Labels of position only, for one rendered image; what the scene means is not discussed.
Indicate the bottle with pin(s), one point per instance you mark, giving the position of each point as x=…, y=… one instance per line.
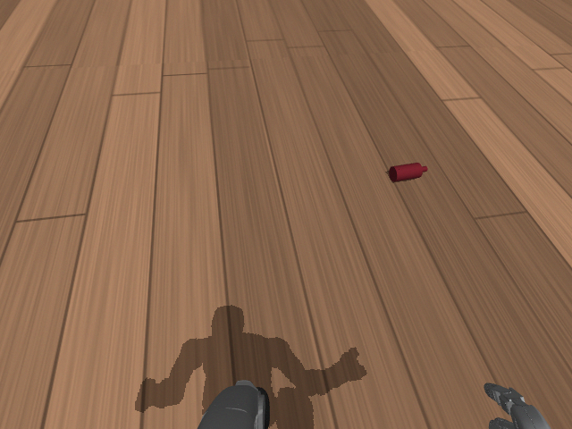
x=406, y=171

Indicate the right robot hand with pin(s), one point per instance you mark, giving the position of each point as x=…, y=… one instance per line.
x=523, y=416

